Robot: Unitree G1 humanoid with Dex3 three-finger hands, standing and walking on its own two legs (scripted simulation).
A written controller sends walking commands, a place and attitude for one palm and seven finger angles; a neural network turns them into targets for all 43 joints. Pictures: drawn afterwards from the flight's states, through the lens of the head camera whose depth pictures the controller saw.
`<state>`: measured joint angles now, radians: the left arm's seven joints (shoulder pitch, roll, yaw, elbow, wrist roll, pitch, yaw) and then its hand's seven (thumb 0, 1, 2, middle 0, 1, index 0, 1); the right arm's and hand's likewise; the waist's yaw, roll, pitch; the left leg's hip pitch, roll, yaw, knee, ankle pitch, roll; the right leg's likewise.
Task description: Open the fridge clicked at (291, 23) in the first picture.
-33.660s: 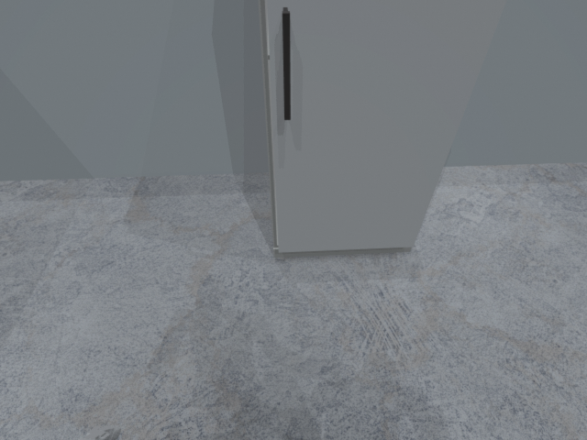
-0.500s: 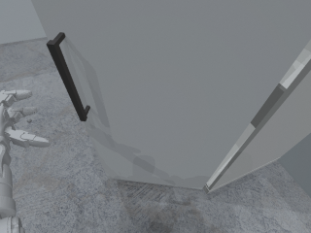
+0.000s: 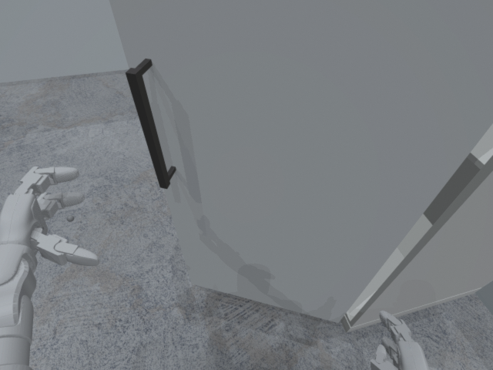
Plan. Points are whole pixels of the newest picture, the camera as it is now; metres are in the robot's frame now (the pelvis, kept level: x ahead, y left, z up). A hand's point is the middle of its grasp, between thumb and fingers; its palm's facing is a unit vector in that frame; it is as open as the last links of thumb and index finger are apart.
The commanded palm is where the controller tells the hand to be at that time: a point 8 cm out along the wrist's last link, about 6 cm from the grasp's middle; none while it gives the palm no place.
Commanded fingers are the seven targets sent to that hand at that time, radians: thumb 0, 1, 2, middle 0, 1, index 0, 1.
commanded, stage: slip the hand off the handle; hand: left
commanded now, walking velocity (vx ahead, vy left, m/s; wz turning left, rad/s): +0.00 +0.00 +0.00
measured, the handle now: (156, 132) +0.48 +0.24 +0.12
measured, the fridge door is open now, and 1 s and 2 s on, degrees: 60 60 60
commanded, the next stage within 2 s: draw the hand back to the body in 0.12 s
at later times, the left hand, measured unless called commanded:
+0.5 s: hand (67, 216) +0.28 +0.30 +0.12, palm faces +0.20 -0.98 -0.02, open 14.7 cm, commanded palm +0.23 +0.34 +0.13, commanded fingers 0.00 -0.55 0.20 -0.25 -1.15 -0.25 -1.15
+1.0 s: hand (42, 233) +0.23 +0.30 +0.14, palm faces +0.49 -0.82 -0.28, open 13.1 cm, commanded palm +0.18 +0.32 +0.16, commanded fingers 0.00 0.14 0.53 -0.23 -0.75 -0.23 -0.75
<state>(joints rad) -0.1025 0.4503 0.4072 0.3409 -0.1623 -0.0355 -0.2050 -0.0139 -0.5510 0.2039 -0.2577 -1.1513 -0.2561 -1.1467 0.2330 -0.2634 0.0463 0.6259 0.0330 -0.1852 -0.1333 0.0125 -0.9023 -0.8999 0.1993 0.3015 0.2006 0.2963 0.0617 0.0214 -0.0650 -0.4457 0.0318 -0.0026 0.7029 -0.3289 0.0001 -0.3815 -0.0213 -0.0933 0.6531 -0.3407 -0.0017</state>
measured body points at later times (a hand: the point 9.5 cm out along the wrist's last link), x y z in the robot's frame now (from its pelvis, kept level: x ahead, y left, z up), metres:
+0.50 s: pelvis +0.00 -0.01 +0.00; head -0.01 -0.02 +0.45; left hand +0.26 +0.35 +0.13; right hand +0.14 -0.28 -0.08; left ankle +0.02 +0.12 -0.72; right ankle +0.00 -0.12 -0.72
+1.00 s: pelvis +0.00 +0.00 +0.02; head -0.02 +0.00 +0.47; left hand +0.20 +0.34 +0.16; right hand +0.18 -0.21 -0.06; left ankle +0.02 +0.12 -0.72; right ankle +0.00 -0.12 -0.72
